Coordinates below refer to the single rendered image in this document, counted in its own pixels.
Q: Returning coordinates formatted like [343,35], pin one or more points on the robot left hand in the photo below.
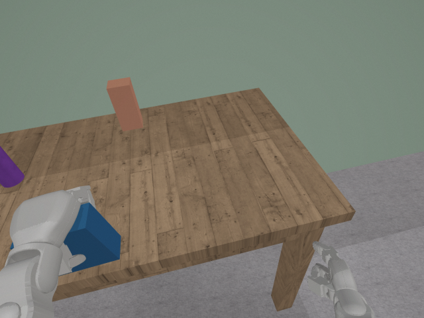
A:
[49,218]

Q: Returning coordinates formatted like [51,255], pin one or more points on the table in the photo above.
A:
[204,179]

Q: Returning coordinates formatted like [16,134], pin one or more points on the right robot forearm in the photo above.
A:
[349,303]

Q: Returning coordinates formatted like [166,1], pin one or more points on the left robot forearm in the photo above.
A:
[29,280]

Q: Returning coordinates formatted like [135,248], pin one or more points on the sponge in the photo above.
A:
[92,236]

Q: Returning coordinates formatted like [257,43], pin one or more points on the robot right hand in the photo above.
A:
[326,281]

